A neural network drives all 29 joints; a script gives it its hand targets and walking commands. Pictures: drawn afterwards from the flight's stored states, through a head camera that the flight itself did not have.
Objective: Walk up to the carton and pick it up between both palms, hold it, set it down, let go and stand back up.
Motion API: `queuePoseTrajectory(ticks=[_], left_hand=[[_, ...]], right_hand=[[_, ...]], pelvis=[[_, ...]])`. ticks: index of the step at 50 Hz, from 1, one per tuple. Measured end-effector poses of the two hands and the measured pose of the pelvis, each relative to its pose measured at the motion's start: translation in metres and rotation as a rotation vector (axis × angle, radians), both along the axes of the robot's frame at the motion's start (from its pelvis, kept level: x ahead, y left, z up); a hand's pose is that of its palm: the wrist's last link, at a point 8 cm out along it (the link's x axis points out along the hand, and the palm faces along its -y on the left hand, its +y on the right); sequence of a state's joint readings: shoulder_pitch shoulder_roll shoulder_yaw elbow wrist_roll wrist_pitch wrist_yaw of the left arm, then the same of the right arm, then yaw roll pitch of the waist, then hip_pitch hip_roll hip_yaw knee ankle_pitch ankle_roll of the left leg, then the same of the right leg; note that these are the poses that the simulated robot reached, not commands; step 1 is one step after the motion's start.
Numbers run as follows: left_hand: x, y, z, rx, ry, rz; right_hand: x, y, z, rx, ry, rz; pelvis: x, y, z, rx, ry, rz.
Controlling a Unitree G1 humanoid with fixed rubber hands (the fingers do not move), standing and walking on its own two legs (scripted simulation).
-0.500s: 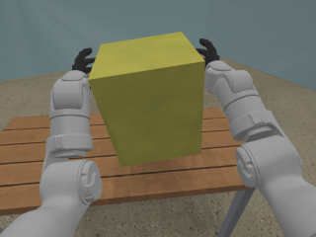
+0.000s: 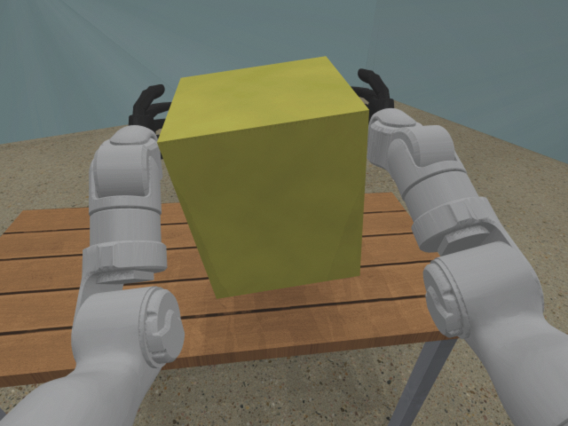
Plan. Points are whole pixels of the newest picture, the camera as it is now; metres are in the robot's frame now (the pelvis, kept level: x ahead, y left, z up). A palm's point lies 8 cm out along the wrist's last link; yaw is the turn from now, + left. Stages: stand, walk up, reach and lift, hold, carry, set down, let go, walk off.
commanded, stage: hold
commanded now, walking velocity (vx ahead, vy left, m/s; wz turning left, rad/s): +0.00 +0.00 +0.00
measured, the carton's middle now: (271, 177) +0.38 +0.01 +0.24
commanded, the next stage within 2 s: none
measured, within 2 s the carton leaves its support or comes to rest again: neither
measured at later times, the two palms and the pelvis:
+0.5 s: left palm (145, 138) +0.37 +0.17 +0.30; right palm (378, 124) +0.38 -0.14 +0.32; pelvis +0.00 +0.00 +0.00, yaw +0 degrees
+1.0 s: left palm (145, 140) +0.37 +0.17 +0.30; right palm (379, 126) +0.37 -0.14 +0.32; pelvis +0.00 +0.00 +0.00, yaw +0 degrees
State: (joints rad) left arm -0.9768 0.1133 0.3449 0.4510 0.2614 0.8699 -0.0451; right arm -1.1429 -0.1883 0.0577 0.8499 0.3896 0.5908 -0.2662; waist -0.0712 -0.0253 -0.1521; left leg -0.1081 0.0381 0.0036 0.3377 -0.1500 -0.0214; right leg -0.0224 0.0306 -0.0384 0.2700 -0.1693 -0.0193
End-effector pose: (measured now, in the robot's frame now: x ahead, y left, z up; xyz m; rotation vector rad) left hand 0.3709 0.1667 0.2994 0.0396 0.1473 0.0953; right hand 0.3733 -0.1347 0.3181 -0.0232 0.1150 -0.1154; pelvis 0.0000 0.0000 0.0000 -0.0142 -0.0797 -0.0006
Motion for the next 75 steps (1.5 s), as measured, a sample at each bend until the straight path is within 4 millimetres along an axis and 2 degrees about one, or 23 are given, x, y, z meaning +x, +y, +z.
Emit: queuePoseTrajectory(ticks=[6, 33, 56, 67, 75], left_hand=[[-0.002, 0.001, 0.005, 0.0, -0.015, 0.005], [0.003, -0.001, 0.0, 0.001, 0.003, -0.001], [0.002, -0.002, 0.003, 0.008, -0.006, 0.003], [-0.002, -0.009, 0.002, -0.001, -0.02, -0.013], [-0.003, -0.004, 0.005, -0.005, -0.017, -0.002]], right_hand=[[-0.002, 0.001, 0.002, 0.005, -0.014, 0.003], [0.002, -0.001, -0.005, 0.007, 0.013, -0.004], [0.001, -0.002, -0.003, 0.013, 0.009, -0.002], [-0.007, -0.009, -0.006, 0.015, -0.002, -0.02], [-0.006, -0.005, -0.006, 0.018, 0.004, -0.012]], pelvis=[[0.001, -0.001, 0.0, -0.001, -0.003, 0.005], [0.003, -0.001, 0.0, 0.0, 0.0, 0.005], [0.003, -0.001, 0.0, 0.001, 0.005, 0.0], [0.001, 0.0, 0.0, 0.0, -0.014, 0.006], [-0.003, 0.002, 0.0, 0.002, -0.002, -0.007]])
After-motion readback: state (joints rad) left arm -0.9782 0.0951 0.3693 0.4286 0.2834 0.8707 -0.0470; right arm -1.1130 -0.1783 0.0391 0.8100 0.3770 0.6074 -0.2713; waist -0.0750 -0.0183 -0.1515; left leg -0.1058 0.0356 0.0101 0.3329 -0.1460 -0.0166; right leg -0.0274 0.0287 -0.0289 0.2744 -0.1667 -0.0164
